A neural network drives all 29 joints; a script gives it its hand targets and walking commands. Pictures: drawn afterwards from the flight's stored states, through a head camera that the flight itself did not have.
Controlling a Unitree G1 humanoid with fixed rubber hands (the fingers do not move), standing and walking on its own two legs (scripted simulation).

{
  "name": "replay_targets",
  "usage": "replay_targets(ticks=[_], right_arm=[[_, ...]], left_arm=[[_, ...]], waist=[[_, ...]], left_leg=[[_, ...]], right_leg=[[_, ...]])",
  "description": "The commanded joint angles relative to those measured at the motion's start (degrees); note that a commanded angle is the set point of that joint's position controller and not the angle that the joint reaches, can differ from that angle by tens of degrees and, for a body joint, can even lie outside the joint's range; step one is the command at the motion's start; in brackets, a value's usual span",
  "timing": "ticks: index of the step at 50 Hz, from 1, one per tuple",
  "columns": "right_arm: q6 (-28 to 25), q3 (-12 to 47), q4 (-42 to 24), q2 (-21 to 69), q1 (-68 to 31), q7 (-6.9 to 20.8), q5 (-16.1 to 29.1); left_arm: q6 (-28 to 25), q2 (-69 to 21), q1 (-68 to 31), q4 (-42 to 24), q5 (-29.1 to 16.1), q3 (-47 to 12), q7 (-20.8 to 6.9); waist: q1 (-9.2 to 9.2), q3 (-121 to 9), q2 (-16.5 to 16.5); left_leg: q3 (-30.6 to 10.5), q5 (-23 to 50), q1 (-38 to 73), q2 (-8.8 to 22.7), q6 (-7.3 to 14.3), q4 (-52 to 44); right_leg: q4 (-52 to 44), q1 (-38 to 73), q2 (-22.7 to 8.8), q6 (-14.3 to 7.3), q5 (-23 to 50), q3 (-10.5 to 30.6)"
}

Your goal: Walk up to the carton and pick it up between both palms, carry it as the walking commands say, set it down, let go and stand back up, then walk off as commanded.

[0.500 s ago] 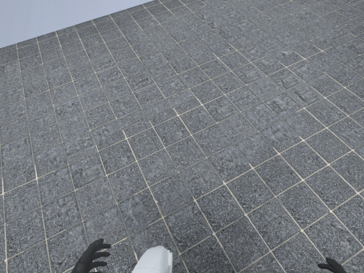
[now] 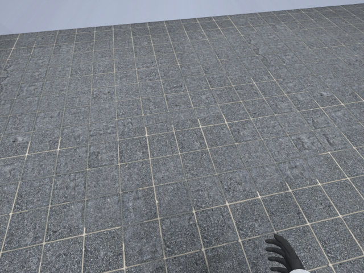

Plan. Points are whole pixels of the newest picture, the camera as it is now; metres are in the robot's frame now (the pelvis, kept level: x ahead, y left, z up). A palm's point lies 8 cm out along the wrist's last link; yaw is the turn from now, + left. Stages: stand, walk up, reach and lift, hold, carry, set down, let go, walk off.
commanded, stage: stand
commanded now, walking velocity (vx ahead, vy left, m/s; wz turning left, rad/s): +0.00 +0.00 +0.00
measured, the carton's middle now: out of the picture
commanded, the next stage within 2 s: none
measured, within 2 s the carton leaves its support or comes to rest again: neither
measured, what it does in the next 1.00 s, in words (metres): steps on the spot: right foot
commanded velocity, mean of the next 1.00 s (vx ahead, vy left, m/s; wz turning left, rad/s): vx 0.00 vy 0.00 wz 0.00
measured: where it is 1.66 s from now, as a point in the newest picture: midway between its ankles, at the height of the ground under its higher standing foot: outside the picture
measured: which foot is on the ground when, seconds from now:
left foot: down 0.00-1.00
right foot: up 0.00-0.04, down 0.06-1.00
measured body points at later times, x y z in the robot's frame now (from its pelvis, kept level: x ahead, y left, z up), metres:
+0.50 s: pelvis +0.00 -0.04 +0.00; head +0.02 -0.05 +0.45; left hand +0.10 +0.21 -0.12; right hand +0.07 -0.30 -0.14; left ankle -0.02 +0.12 -0.74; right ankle +0.00 -0.15 -0.74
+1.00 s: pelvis +0.00 -0.03 +0.00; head +0.01 -0.03 +0.45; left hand +0.03 +0.23 -0.14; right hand +0.04 -0.28 -0.15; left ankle -0.02 +0.12 -0.74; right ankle +0.00 -0.15 -0.74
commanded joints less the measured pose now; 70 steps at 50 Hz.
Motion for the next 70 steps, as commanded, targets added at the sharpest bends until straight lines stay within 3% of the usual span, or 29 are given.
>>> replay_targets(ticks=[1, 2, 3, 4, 5, 7, 10, 25, 48, 70], right_arm=[[-0.7, -2.8, -1.3, -10.1, -0.6, 0.4, 0.1], [-0.7, -2.9, -0.8, -9.6, 0.4, 0.6, 0.1], [-0.7, -2.7, -0.4, -7.7, 1.6, 0.7, 0.1], [-0.4, -1.8, -0.9, -4.0, 2.0, 0.6, 0.7], [0.2, -1.8, -0.6, -4.7, 0.7, 0.7, 0.1], [0.5, -2.3, 0.8, -5.7, 2.2, 1.2, -0.3], [0.0, -2.5, 2.7, -5.9, 4.7, 1.6, -0.4], [-1.4, -2.4, 9.2, -7.5, 9.0, 0.1, 0.0], [-1.6, -1.9, 18.1, -6.0, 10.4, -1.3, 0.3], [-1.6, -1.1, 21.9, -3.8, 13.6, -1.5, 0.3]], left_arm=[[-0.9, 2.7, 2.7, -2.4, 0.2, 1.0, 0.3], [-1.4, 3.6, 3.2, -2.2, 0.9, 1.3, 0.6], [-2.1, 5.5, 4.3, -2.5, 1.5, 1.5, 0.7], [-2.6, 9.9, 2.1, -2.8, 1.0, 2.5, 1.0], [-2.5, 9.7, 2.2, -2.5, 0.2, 2.7, 1.0], [-2.1, 7.9, -2.5, -3.4, 0.3, 2.1, 1.2], [-2.5, 7.5, -2.6, -2.9, 0.3, 2.0, 1.3], [-3.0, 5.8, -3.8, 2.0, 0.3, 1.5, 1.2], [-3.2, 4.4, -1.4, 13.7, 0.1, 0.3, 2.4], [-3.4, 2.0, 0.7, 19.1, 0.1, -0.6, 2.9]], waist=[[-0.42, -5.3, 8.4], [-0.4, -5.8, 6.8], [-0.19, -6.5, 2.6], [-1.23, -4.9, -8.2], [0.2, -5.1, -10.4], [-1.3, -2.3, -8.8], [-1.29, -3.1, -7.9], [-0.83, -3.6, 0.6], [-0.86, -1.5, 0.9], [-0.96, -0.1, 0.7]], left_leg=[[-5.6, 16.2, -0.7, 8.0, 3.8, -4.3], [-6.1, 9.9, -3.6, 7.0, 2.4, -4.4], [-5.1, 3.1, -7.4, 5.1, 0.6, -2.5], [-1.8, 0.2, -7.0, 1.8, -1.8, -1.5], [-0.3, -1.8, -2.8, 1.2, -2.9, 0.2], [0.3, 2.0, -1.0, 1.2, -3.5, -0.6], [-0.1, 6.0, 0.0, 2.3, -3.9, -2.2], [-2.3, 11.7, 0.3, 4.4, -2.9, -5.6], [-2.8, 12.3, 2.0, 4.8, -1.1, -7.9], [-2.6, 10.6, 1.5, 4.8, -0.9, -8.6]], right_leg=[[-12.1, 7.1, 2.1, 0.0, 11.4, -3.0], [-14.4, 11.8, 0.4, -0.2, 14.8, -1.8], [-15.0, 15.8, -4.9, -0.7, 23.5, 2.8], [-16.6, 11.0, -9.1, -2.7, 22.8, 5.2], [-20.7, 6.0, -11.4, -5.1, 16.5, 9.8], [-22.8, 3.5, -10.1, -5.4, 8.7, 9.7], [-22.0, 5.8, -7.4, -4.9, 11.1, 7.1], [-17.9, 9.5, -2.8, -5.3, 15.5, 3.2], [-19.7, 10.0, -2.1, -5.1, 15.5, 2.3], [-20.5, 9.8, -1.9, -5.4, 15.0, 2.6]])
